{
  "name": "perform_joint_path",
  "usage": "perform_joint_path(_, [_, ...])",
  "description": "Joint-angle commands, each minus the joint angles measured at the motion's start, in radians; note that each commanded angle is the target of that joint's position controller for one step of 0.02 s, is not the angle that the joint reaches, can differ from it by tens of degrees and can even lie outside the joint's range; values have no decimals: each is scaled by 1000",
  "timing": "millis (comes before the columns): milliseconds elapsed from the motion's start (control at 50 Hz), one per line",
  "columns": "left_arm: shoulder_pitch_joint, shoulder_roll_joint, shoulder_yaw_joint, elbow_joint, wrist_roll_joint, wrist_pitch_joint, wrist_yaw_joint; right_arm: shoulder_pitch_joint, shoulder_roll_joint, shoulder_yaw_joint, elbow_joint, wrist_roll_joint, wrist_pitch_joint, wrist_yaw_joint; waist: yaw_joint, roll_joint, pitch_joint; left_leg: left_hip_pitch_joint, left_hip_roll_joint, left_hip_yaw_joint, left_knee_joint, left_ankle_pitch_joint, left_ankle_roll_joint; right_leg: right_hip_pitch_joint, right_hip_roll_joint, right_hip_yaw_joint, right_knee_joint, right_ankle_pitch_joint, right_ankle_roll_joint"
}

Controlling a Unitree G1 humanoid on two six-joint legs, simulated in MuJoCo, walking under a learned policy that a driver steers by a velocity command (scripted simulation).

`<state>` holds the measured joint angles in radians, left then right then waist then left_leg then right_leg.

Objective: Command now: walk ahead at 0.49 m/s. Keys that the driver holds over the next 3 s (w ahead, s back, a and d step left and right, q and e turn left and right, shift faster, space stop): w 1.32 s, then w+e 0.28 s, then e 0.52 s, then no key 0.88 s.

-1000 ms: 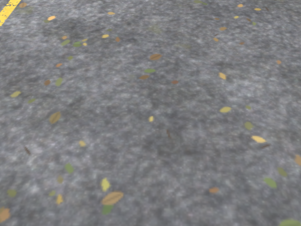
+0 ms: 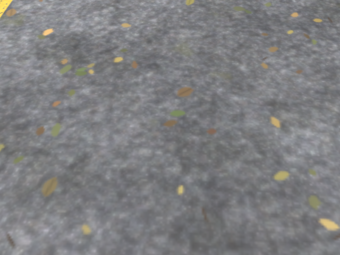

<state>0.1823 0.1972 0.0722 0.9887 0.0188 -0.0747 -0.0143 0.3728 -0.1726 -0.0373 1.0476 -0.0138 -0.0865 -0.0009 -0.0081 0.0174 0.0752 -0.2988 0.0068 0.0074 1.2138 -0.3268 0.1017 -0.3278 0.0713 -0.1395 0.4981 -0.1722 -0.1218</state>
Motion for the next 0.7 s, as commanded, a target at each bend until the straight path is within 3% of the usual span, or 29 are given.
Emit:
perform_joint_path(20, [112, 19, -8, 16, -5, -26, 9, 71, -28, -11, -41, -25, 13, 12, -24, -20, -24, -185, 91, -52, -14, 64, -8, 129, -300, 367, -355, 14, -101])
perform_joint_path(60, [170, 43, -9, 37, -6, -40, 14, 52, -25, -14, -51, -27, 31, 19, -35, -36, -17, -200, 94, -27, -61, 80, -25, 126, -278, 303, -361, 141, -100])
perform_joint_path(100, [206, 73, -7, 44, -6, -43, 14, -35, -41, -17, -85, -26, 43, 25, -28, -47, 7, -277, 108, -5, -126, 142, -42, 145, -264, 259, -384, 171, -95])
perform_joint_path(160, [266, 71, -14, 50, -9, -40, 13, -188, -57, -17, -138, -18, 46, 30, 7, -59, 34, -367, 114, 27, -272, 251, -64, 201, -241, 216, -397, 259, -76])
perform_joint_path(220, [321, 67, -22, 60, -10, -40, 15, -303, -44, -7, -175, -8, 41, 33, 38, -73, 37, -351, 87, 63, -444, 331, -72, 252, -224, 173, -383, 369, -53])
perform_joint_path(320, [393, 78, -24, 87, 1, -38, 27, -424, -51, -3, -218, -5, 31, 31, 71, -89, 46, -352, 45, 91, -603, 317, -36, 419, -265, 161, -332, 499, -65])
perform_joint_path(380, [352, 101, -19, 86, 8, -36, 37, -369, -73, -14, -214, -7, 18, 23, 20, -100, 15, -234, -3, 105, -664, 203, 12, 475, -289, 141, -218, 764, -57])
perform_joint_path(400, [337, 114, -15, 86, 10, -34, 38, -284, -90, -24, -188, -8, 13, 15, -17, -108, -31, -133, -34, 112, -680, 166, 32, 479, -287, 133, -121, 883, -47])
perform_joint_path(420, [317, 120, -13, 83, 7, -29, 37, -134, -107, -37, -137, -11, 5, 7, -81, -90, -106, 31, -61, 123, -744, 197, 53, 455, -263, 112, 46, 896, -31])
perform_joint_path(440, [305, 108, -18, 70, -3, -29, 34, 34, -151, -55, -88, -31, -3, -2, -145, -64, -200, 286, 26, 36, -758, 208, 88, 289, -229, 94, 267, 688, -16])
perform_joint_path(460, [393, 12, -39, 38, -46, -28, 21, 165, -265, -86, -76, -57, -4, -8, -132, 134, -358, 615, 342, -404, -785, 122, 214, -60, -87, 31, 677, 166, 31])
perform_joint_path(480, [393, 66, -19, 47, -33, -25, 18, 115, -248, -85, -75, -23, 12, 7, -105, 120, -391, 616, 416, -689, -926, 90, 259, -222, 2, 148, 858, -328, 26])
perform_joint_path(500, [292, 86, -10, 18, -16, -21, 19, -11, -209, -73, -91, -2, 16, 12, -56, 52, -215, 461, 373, -532, -954, 3, 218, -296, -74, 192, 868, -242, 16])
perform_joint_path(520, [225, 77, -13, -1, -9, -26, 13, -86, -140, -54, -104, 1, 10, 17, -37, 6, -110, 314, 334, -418, -1002, 31, 185, -290, -111, 189, 808, -165, 17])
perform_joint_path(540, [206, 58, -11, -1, -4, -22, 10, -112, -99, -40, -98, -2, 3, 16, -6, -2, -50, 214, 283, -324, -1036, 90, 143, -253, -141, 184, 741, -126, 18])
perform_joint_path(560, [219, 42, -12, 0, 11, -8, 6, -107, -65, -28, -82, 2, -4, 11, 25, 17, -27, 144, 240, -248, -1057, 149, 110, -203, -160, 181, 688, -106, 28])
perform_joint_path(580, [241, 21, -14, 9, 18, 6, -1, -86, -57, -23, -69, 1, -11, 6, 38, 30, -29, 115, 219, -203, -1066, 197, 99, -168, -165, 174, 661, -94, 39])
perform_joint_path(620, [221, 17, -13, -1, 21, 22, -9, -29, -86, -26, -47, 3, -24, 2, 49, 28, -25, 113, 199, -150, -1076, 310, 102, -186, -168, 150, 629, -65, 56])
perform_joint_path(660, [137, 29, -11, -33, 20, 31, -14, 8, -113, -29, -39, 3, -28, 1, 42, 30, -3, 131, 188, -115, -1098, 344, 102, -261, -184, 132, 570, 0, 73])
perform_joint_path(700, [39, 40, -11, -66, 15, 35, -16, 49, -110, -24, -32, 4, -26, 2, 20, 36, 18, 166, 175, -92, -1110, 388, 95, -327, -192, 115, 487, 69, 88])
